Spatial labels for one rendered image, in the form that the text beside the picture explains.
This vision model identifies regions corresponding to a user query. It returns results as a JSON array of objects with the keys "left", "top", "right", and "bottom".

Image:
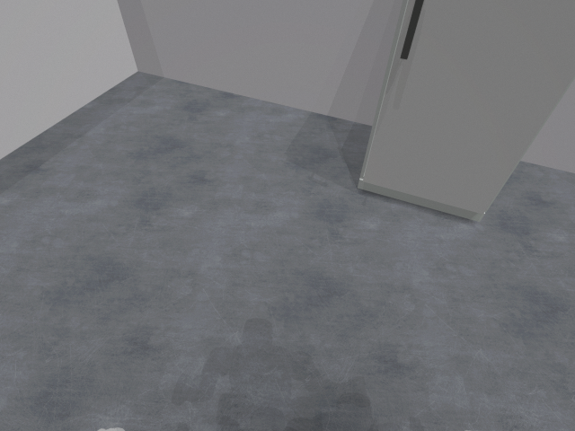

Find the fridge door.
[{"left": 363, "top": 0, "right": 575, "bottom": 214}]

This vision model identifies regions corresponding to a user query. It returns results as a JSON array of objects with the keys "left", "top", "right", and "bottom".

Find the handle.
[{"left": 400, "top": 0, "right": 424, "bottom": 59}]

